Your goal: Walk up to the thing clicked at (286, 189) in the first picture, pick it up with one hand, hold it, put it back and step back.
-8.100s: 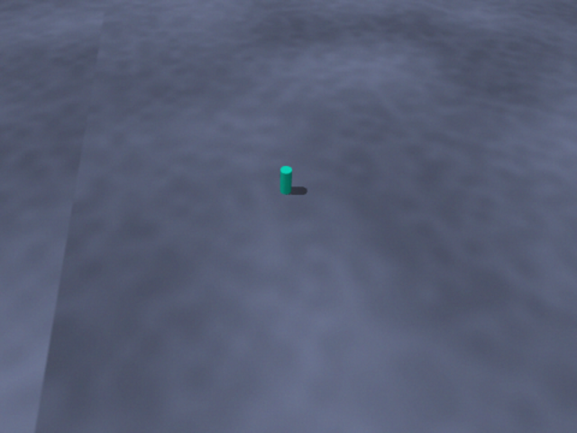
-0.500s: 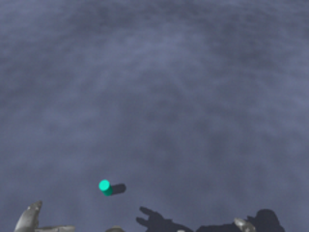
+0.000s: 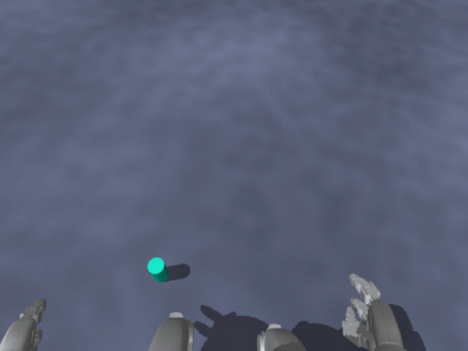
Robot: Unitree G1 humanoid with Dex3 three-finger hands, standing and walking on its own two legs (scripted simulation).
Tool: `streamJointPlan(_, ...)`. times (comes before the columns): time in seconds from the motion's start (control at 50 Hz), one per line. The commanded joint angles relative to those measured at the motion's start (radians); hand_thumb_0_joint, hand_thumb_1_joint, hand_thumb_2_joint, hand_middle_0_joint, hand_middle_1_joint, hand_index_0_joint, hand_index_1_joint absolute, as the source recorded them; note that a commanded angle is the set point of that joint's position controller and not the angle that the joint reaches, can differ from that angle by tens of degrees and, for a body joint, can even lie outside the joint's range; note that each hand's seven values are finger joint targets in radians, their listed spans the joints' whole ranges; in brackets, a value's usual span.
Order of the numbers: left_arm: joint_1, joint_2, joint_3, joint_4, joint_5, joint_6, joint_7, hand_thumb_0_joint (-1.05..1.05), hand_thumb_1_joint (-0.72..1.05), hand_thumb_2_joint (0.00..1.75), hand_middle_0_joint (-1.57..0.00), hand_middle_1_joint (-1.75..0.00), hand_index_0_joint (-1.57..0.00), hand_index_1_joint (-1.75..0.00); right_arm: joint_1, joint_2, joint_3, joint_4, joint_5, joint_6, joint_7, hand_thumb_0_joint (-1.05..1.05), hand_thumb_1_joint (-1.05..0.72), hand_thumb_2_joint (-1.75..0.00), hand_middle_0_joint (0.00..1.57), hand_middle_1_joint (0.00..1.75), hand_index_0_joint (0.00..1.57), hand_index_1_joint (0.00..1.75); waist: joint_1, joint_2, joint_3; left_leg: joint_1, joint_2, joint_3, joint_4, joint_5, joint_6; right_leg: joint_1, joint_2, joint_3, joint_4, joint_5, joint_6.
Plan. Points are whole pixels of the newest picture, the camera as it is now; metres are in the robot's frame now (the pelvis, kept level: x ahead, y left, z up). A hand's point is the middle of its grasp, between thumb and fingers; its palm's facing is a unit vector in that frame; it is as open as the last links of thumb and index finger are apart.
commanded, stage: go down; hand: left
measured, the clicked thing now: (158, 270) +0.39 +0.23 -0.62
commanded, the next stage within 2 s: none
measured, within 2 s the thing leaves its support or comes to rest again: neither
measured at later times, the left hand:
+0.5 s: hand (53, 319) +0.19 +0.34 -0.18, palm faces +0.20 -0.95 -0.25, open 17.3 cm
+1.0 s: hand (56, 290) +0.25 +0.38 -0.26, palm faces +0.19 -0.97 -0.14, open 17.4 cm
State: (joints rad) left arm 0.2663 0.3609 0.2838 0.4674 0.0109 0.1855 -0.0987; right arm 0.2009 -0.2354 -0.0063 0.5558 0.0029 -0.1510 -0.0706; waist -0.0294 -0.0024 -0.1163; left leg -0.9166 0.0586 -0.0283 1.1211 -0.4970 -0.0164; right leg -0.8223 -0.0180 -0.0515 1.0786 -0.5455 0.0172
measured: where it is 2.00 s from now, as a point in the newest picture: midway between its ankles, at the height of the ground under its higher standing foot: outside the picture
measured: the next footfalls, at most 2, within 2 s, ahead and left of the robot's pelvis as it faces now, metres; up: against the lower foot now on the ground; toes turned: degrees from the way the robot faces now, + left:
none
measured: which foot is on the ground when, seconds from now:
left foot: down 0.00-1.00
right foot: down 0.00-1.00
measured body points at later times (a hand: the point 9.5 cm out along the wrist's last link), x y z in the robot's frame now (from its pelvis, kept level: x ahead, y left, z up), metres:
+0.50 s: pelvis -0.03 +0.00 -0.10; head +0.12 +0.03 +0.32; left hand +0.18 +0.39 -0.17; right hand +0.16 -0.26 -0.19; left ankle +0.02 +0.13 -0.66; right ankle -0.01 -0.13 -0.66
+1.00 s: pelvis -0.07 +0.00 -0.22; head +0.13 +0.04 +0.18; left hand +0.24 +0.43 -0.25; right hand +0.10 -0.28 -0.33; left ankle +0.02 +0.13 -0.66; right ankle -0.01 -0.13 -0.66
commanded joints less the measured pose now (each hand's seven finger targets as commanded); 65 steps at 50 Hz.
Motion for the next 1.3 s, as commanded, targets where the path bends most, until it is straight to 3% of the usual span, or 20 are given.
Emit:
streamJointPlan(0.0, 0.063, 0.203, 0.106, -0.126, -0.010, -0.059, -0.009, 0.00, -0.55, 0.06, -0.08, -0.10, -0.09, -0.09, 0.019, -0.153, -0.072, -0.119, -0.004, -0.057, -0.016, 0.00, -0.88, -0.89, 0.20, 0.30, 0.20, 0.30, -0.002, 0.095, -0.223, 0.190, -0.025, 0.007, -0.103, 0.295, 0.026, 0.016, 0.025, 0.005, -0.087, 0.281, -0.030)
streamJointPlan(0.04, 0.032, 0.214, 0.113, -0.214, -0.022, -0.082, -0.019, 0.00, -0.55, 0.05, -0.08, -0.09, -0.09, -0.08, 0.021, -0.150, -0.075, -0.126, -0.005, -0.061, -0.011, 0.00, -0.89, -0.89, 0.20, 0.30, 0.20, 0.30, 0.010, 0.119, -0.249, 0.184, -0.025, 0.007, -0.086, 0.309, 0.026, 0.002, 0.021, 0.006, -0.065, 0.288, -0.033)
streamJointPlan(0.06, 0.081, 0.216, 0.130, -0.135, -0.022, -0.084, -0.021, 0.00, -0.55, 0.05, -0.08, -0.09, -0.09, -0.08, 0.024, -0.155, -0.075, -0.121, -0.005, -0.060, -0.012, 0.00, -0.89, -0.89, 0.20, 0.30, 0.20, 0.30, 0.002, 0.087, -0.254, 0.173, -0.023, 0.003, -0.072, 0.315, 0.029, -0.002, 0.025, 0.004, -0.057, 0.291, -0.031)
streamJointPlan(0.08, 0.074, 0.214, 0.134, -0.176, -0.032, -0.094, -0.026, 0.00, -0.53, 0.06, -0.07, -0.09, -0.08, -0.09, 0.014, -0.155, -0.075, -0.125, -0.004, -0.063, -0.007, 0.00, -0.89, -0.89, 0.20, 0.30, 0.20, 0.30, 0.020, 0.105, -0.248, 0.153, -0.024, 0.002, -0.068, 0.300, 0.026, -0.021, 0.024, 0.003, -0.039, 0.272, -0.034)
streamJointPlan(0.16, 0.049, 0.220, 0.142, -0.233, -0.048, -0.134, -0.044, 0.00, -0.55, 0.05, -0.08, -0.09, -0.09, -0.08, 0.007, -0.158, -0.079, -0.129, -0.005, -0.067, 0.002, 0.00, -0.91, -0.90, 0.20, 0.30, 0.20, 0.30, 0.018, 0.125, -0.272, 0.126, -0.018, -0.016, -0.039, 0.274, 0.023, -0.084, 0.026, -0.003, 0.016, 0.238, -0.037)
streamJointPlan(0.18, 0.106, 0.225, 0.169, -0.142, -0.050, -0.133, -0.045, 0.00, -0.54, 0.05, -0.08, -0.09, -0.09, -0.08, 0.002, -0.163, -0.079, -0.131, -0.004, -0.068, 0.004, 0.00, -0.92, -0.90, 0.20, 0.30, 0.20, 0.30, 0.021, 0.099, -0.274, 0.111, -0.019, -0.017, -0.030, 0.267, 0.025, -0.089, 0.026, -0.001, 0.023, 0.231, -0.037)
streamJointPlan(0.2, 0.026, 0.232, 0.161, -0.206, -0.057, -0.154, -0.052, 0.00, -0.55, 0.05, -0.08, -0.09, -0.09, -0.08, -0.001, -0.162, -0.079, -0.131, -0.003, -0.069, 0.006, 0.00, -0.92, -0.90, 0.20, 0.30, 0.20, 0.30, 0.009, 0.094, -0.280, 0.088, -0.020, -0.011, -0.003, 0.260, 0.030, -0.111, 0.026, 0.002, 0.033, 0.233, -0.036)
streamJointPlan(0.24, 0.025, 0.250, 0.196, -0.112, -0.069, -0.184, -0.061, 0.00, -0.53, 0.06, -0.07, -0.08, -0.08, -0.07, -0.009, -0.165, -0.076, -0.122, -0.004, -0.070, 0.004, 0.00, -0.93, -0.90, 0.20, 0.30, 0.20, 0.30, 0.009, 0.069, -0.269, 0.020, -0.024, -0.002, 0.048, 0.234, 0.036, -0.150, 0.025, 0.012, 0.061, 0.223, -0.032)
streamJointPlan(0.28, -0.087, 0.293, 0.227, -0.110, -0.082, -0.244, -0.080, 0.00, -0.44, 0.02, -0.06, -0.01, -0.06, -0.01, -0.016, -0.173, -0.078, -0.110, -0.007, -0.077, 0.004, 0.00, -0.94, -0.90, 0.20, 0.30, 0.20, 0.30, 0.001, 0.073, -0.265, -0.052, -0.028, 0.000, 0.094, 0.154, 0.039, -0.217, 0.023, 0.021, 0.100, 0.161, -0.032)
streamJointPlan(0.42, -0.217, 0.411, 0.349, 0.071, -0.154, -0.457, -0.222, 0.00, -0.55, 0.01, -0.05, -0.02, -0.06, -0.02, -0.028, -0.212, -0.072, -0.064, -0.005, -0.089, 0.006, 0.00, -0.91, -0.90, 0.20, 0.30, 0.20, 0.30, 0.047, 0.110, -0.416, -0.166, -0.027, -0.019, 0.260, 0.185, 0.037, -0.395, 0.023, 0.027, 0.293, 0.148, -0.043)
streamJointPlan(0.5, -0.279, 0.457, 0.397, 0.164, -0.179, -0.525, -0.299, 0.00, -0.54, 0.04, -0.03, -0.04, -0.04, -0.03, -0.030, -0.238, -0.073, -0.034, -0.011, -0.079, 0.008, 0.00, -0.90, -0.90, 0.20, 0.30, 0.20, 0.30, 0.068, 0.145, -0.477, -0.196, -0.020, -0.043, 0.315, 0.166, 0.027, -0.511, 0.027, 0.013, 0.380, 0.104, -0.052)
streamJointPlan(0.54, -0.309, 0.442, 0.392, 0.221, -0.192, -0.545, -0.341, 0.00, -0.53, 0.04, -0.03, -0.04, -0.04, -0.03, -0.042, -0.246, -0.075, -0.027, -0.017, -0.077, 0.013, 0.00, -0.90, -0.90, 0.20, 0.30, 0.20, 0.30, 0.064, 0.144, -0.488, -0.226, -0.013, -0.059, 0.338, 0.117, 0.024, -0.565, 0.030, 0.008, 0.415, 0.069, -0.053)
streamJointPlan(0.58, -0.400, 0.524, 0.436, 0.193, -0.199, -0.574, -0.369, 0.00, -0.53, 0.05, -0.02, -0.04, -0.04, -0.03, -0.039, -0.260, -0.074, -0.014, -0.017, -0.074, 0.011, 0.00, -0.89, -0.90, 0.20, 0.30, 0.20, 0.30, 0.071, 0.173, -0.529, -0.238, -0.009, -0.067, 0.357, 0.083, 0.022, -0.603, 0.031, 0.005, 0.449, 0.050, -0.053)
streamJointPlan(0.62, -0.446, 0.584, 0.476, 0.185, -0.210, -0.589, -0.390, 0.00, -0.54, 0.06, -0.02, -0.04, -0.03, -0.03, -0.034, -0.261, -0.067, -0.010, -0.021, -0.072, 0.008, 0.00, -0.89, -0.90, 0.20, 0.30, 0.20, 0.30, 0.071, 0.152, -0.563, -0.283, -0.015, -0.054, 0.408, 0.098, 0.029, -0.596, 0.031, 0.016, 0.456, 0.058, -0.049)
streamJointPlan(0.82, -0.588, 0.695, 0.559, 0.311, -0.244, -0.617, -0.491, 0.00, -0.51, 0.08, -0.02, -0.07, -0.03, -0.05, -0.053, -0.279, -0.038, 0.025, -0.028, -0.071, -0.006, 0.00, -0.89, -0.90, 0.20, 0.30, 0.20, 0.30, 0.070, 0.151, -0.565, -0.443, -0.009, -0.060, 0.533, -0.015, 0.033, -0.735, 0.043, 0.003, 0.573, -0.035, -0.054)
streamJointPlan(0.86, -0.598, 0.676, 0.553, 0.342, -0.249, -0.617, -0.512, 0.00, -0.51, 0.09, -0.02, -0.08, -0.03, -0.06, -0.049, -0.289, -0.036, 0.033, -0.029, -0.070, -0.006, 0.00, -0.89, -0.90, 0.20, 0.30, 0.20, 0.30, 0.059, 0.169, -0.566, -0.442, -0.006, -0.072, 0.545, -0.022, 0.030, -0.780, 0.045, -0.017, 0.614, -0.032, -0.057)
streamJointPlan(0.96, -0.663, 0.765, 0.589, 0.323, -0.265, -0.622, -0.540, 0.00, -0.53, 0.10, -0.02, -0.09, -0.04, -0.08, -0.044, -0.292, -0.021, 0.043, -0.029, -0.070, -0.008, 0.00, -0.88, -0.90, 0.20, 0.30, 0.20, 0.30, 0.068, 0.155, -0.581, -0.536, -0.008, -0.049, 0.609, -0.024, 0.034, -0.772, 0.048, -0.009, 0.638, -0.040, -0.054)
streamJointPlan(1.08, -0.685, 0.804, 0.614, 0.331, -0.275, -0.619, -0.564, 0.00, -0.54, 0.11, -0.02, -0.10, -0.03, -0.09, -0.037, -0.305, -0.013, 0.063, -0.034, -0.070, -0.011, 0.00, -0.89, -0.90, 0.20, 0.30, 0.20, 0.30, 0.074, 0.182, -0.603, -0.548, -0.003, -0.049, 0.662, 0.013, 0.034, -0.817, 0.054, -0.025, 0.699, -0.008, -0.058)
streamJointPlan(1.24, -0.754, 0.844, 0.632, 0.330, -0.279, -0.622, -0.585, 0.00, -0.52, 0.09, -0.02, -0.09, -0.04, -0.08, -0.040, -0.326, -0.011, 0.072, -0.038, -0.071, -0.013, 0.00, -0.89, -0.90, 0.20, 0.30, 0.20, 0.30, 0.071, 0.227, -0.572, -0.584, 0.008, -0.070, 0.678, -0.075, 0.028, -0.903, 0.058, -0.046, 0.773, -0.054, -0.061)
streamJointPlan(1.28, -0.778, 0.841, 0.626, 0.344, -0.279, -0.620, -0.590, 0.00, -0.52, 0.10, -0.02, -0.10, -0.04, -0.08, -0.038, -0.325, -0.009, 0.072, -0.039, -0.072, -0.012, 0.00, -0.89, -0.90, 0.20, 0.30, 0.20, 0.30, 0.053, 0.223, -0.561, -0.607, 0.008, -0.074, 0.688, -0.095, 0.028, -0.919, 0.058, -0.052, 0.786, -0.065, -0.060)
